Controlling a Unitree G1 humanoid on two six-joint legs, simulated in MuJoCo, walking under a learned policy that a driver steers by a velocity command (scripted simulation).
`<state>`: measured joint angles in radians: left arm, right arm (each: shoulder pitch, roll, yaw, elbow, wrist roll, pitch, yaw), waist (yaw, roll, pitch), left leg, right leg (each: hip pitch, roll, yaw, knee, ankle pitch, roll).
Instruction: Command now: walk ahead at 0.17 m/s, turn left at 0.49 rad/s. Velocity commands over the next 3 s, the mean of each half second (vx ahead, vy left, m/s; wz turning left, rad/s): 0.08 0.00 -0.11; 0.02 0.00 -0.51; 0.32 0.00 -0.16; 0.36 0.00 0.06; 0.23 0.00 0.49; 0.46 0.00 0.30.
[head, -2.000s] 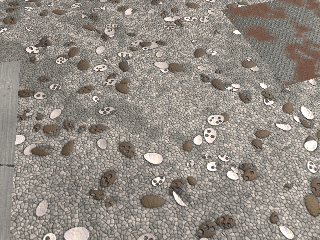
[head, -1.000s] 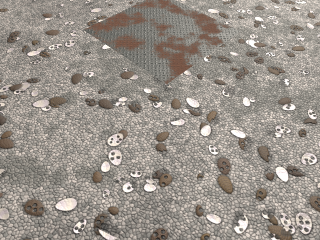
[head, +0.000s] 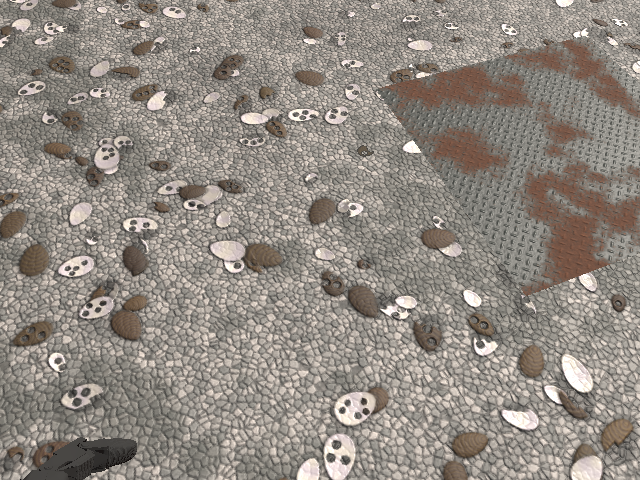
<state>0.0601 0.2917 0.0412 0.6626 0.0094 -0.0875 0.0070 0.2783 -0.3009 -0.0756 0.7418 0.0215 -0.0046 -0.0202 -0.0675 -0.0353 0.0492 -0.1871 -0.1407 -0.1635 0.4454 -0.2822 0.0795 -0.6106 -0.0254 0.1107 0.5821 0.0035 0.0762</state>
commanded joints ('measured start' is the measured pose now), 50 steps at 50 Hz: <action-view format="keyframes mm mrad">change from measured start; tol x32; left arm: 1 36 121 40 -56 -1 -15 -10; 50 167 159 70 -101 -20 86 -10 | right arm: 1 -19 -129 -33 -64 -5 5 -17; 50 -138 -136 -35 -78 -14 3 1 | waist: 1 49 155 -139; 5 -6 -272 -401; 22 33 -122 -144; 25 57 322 -81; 50 100 -61 -160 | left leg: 1 27 230 -202 51 449 81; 3 35 169 -154 224 414 23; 5 -231 23 -53 614 -406 -85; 22 -15 86 107 5 49 -93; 25 29 517 -340 -198 183 170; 43 126 452 137 -16 529 105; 45 2 385 234 162 381 -3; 47 -452 156 218 656 -415 -152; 50 -477 225 120 696 -229 -129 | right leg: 1 193 44 -22 -78 0 -28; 5 735 -377 457 -135 673 -373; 9 454 -216 378 -249 -87 -289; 22 321 -80 336 -247 -219 -231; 30 -26 77 7 641 -423 14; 42 198 9 -169 96 -369 -20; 47 670 -398 399 -196 504 -430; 50 586 -231 203 -268 -105 -327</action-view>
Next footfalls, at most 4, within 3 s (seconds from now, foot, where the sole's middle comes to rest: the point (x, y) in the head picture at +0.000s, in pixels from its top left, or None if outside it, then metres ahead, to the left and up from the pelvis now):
0.06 right None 0.22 -0.12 -0.78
0.46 left None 0.17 0.11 -0.78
0.90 right None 0.11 -0.14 -0.78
1.40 left None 0.35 0.01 -0.78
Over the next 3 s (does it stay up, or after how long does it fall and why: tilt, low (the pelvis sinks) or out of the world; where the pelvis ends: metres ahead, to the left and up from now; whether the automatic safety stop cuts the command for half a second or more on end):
stays up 0.83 -0.24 0.00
